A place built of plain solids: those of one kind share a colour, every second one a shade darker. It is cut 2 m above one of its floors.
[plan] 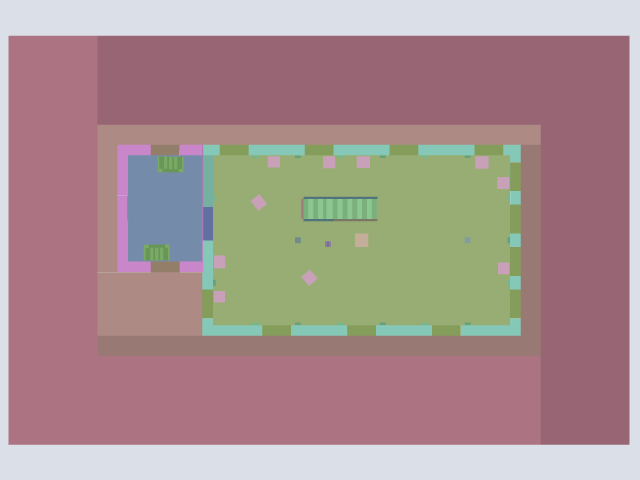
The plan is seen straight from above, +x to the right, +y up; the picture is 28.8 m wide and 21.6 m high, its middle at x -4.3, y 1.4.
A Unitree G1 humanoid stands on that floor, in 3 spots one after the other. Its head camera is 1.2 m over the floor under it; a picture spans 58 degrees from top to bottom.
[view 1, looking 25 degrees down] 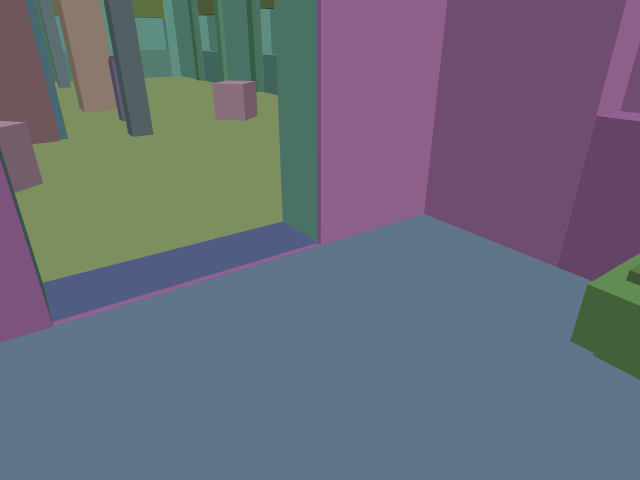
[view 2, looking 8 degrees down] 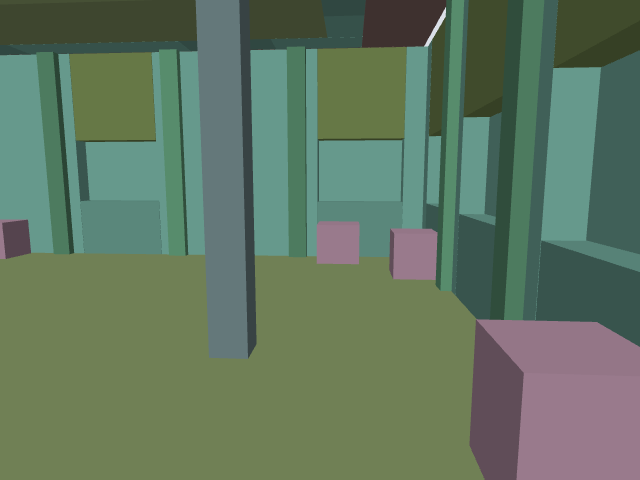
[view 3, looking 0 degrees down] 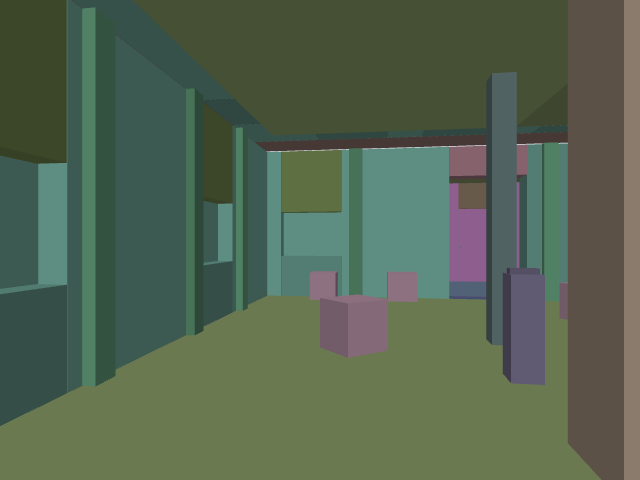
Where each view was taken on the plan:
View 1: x -11.64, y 2.82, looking -35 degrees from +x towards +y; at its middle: wall_annex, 2.76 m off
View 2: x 3.15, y -1.48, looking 94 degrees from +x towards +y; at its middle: chest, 6.16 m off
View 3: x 0.00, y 0.00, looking -172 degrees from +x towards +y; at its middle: wall_storey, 9.46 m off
